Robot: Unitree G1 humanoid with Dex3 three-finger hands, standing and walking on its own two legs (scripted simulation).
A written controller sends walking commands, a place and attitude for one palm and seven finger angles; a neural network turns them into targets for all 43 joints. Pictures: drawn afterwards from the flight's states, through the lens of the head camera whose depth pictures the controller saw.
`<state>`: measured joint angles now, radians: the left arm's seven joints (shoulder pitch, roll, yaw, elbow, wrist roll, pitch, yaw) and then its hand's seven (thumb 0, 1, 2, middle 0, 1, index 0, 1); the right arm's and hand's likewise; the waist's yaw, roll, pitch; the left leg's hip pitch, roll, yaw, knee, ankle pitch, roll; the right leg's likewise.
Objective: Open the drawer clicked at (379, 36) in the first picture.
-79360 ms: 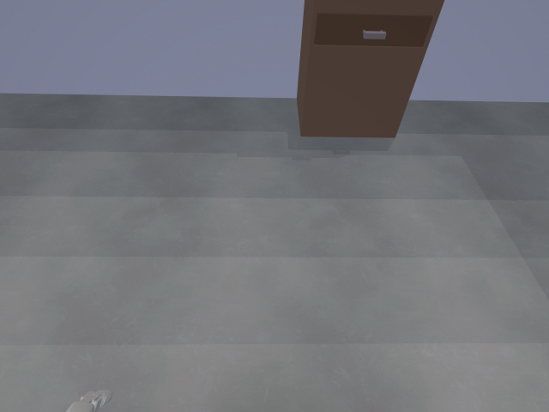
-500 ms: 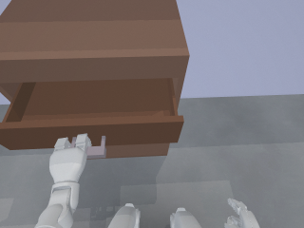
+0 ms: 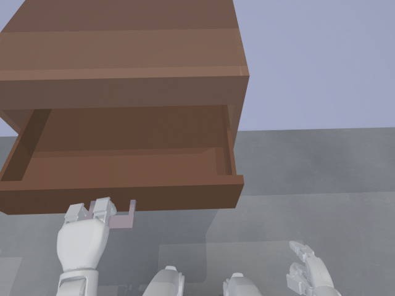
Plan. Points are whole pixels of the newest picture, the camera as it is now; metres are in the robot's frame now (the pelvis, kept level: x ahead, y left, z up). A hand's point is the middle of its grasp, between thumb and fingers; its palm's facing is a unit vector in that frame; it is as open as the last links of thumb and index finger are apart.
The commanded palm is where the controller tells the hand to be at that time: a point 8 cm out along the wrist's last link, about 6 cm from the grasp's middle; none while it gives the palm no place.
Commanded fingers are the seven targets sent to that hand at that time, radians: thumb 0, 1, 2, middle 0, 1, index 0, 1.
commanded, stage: pull the drawer open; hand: left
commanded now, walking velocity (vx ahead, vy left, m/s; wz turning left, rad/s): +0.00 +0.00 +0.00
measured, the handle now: (111, 213) +0.28 +0.21 -0.04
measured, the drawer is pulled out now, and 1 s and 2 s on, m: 0.21 0.30 0.30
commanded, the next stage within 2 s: open the thumb to release the handle in 1.04 s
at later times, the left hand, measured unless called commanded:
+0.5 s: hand (91, 274) +0.17 +0.23 -0.06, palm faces -0.03 -0.11 -0.99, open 6.0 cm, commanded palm +0.13 +0.23 -0.02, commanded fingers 0.00 0.90 0.90 -0.40 -1.35 -0.40 -1.35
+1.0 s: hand out of the picture +0.13 +0.22 -0.06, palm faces -0.05 -0.11 -0.99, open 6.1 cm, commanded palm +0.09 +0.22 -0.02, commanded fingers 0.00 0.90 0.90 -0.40 -1.35 -0.40 -1.35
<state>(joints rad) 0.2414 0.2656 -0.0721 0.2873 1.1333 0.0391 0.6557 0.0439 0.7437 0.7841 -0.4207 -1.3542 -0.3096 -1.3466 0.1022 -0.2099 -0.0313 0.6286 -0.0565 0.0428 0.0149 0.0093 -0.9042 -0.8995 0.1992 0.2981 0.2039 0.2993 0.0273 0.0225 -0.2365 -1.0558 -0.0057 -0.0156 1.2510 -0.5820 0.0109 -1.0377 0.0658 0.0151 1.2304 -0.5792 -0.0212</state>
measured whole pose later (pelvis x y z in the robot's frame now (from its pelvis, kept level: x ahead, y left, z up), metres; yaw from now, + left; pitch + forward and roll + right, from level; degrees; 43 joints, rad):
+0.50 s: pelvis -0.01 -0.01 -0.02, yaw +0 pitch +22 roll -1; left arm 0.45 0.27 -0.04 0.12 1.13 -0.06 0.64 0.05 0.75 0.79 -0.42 -1.35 -0.30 -1.35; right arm 0.07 -0.21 -0.01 0.57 -0.08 0.04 0.02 0.01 -0.90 -0.90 0.20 0.30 0.20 0.30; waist 0.06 0.02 -0.24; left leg -1.10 -0.01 -0.02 1.32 -0.60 0.00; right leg -1.09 0.07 0.01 1.31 -0.61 -0.03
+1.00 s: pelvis -0.02 -0.02 -0.03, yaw +1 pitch +22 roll +0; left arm 0.55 0.30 -0.01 0.04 1.10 -0.12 0.62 0.05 0.74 0.79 -0.42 -1.35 -0.30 -1.35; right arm 0.07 -0.20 -0.01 0.56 -0.08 0.05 0.01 0.01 -0.90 -0.90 0.20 0.30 0.20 0.30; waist 0.07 0.02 -0.25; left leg -1.17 -0.01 -0.02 1.37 -0.60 -0.01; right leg -1.16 0.06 0.00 1.38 -0.61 -0.04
